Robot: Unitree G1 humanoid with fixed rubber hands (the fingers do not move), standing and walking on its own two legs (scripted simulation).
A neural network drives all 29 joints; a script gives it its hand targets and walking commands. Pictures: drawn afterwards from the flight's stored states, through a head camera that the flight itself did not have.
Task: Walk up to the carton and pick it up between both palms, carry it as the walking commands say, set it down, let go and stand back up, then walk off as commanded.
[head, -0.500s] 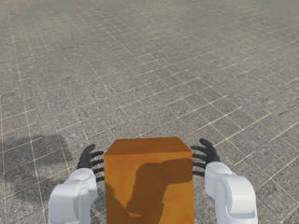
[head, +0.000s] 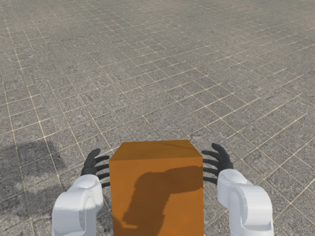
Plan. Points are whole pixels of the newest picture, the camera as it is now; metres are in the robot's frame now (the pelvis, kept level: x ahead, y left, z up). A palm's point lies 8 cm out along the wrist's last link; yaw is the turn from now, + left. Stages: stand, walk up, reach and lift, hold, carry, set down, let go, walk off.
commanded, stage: carry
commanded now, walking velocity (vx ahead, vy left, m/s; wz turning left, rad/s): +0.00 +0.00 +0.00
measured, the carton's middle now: (156, 182) +0.29 +0.01 -0.03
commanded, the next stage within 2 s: none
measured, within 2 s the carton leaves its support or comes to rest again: neither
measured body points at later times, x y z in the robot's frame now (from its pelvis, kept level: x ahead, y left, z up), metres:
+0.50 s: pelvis -0.23 +0.00 +0.01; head -0.25 +0.01 +0.46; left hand +0.03 +0.14 +0.09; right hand +0.03 -0.16 +0.11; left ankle -0.16 +0.12 -0.72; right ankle -0.15 -0.12 -0.72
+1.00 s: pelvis -0.42 +0.02 -0.04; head -0.46 +0.00 +0.41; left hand -0.16 +0.18 +0.02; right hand -0.15 -0.12 +0.01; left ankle -0.22 +0.13 -0.70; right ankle -0.43 -0.04 -0.73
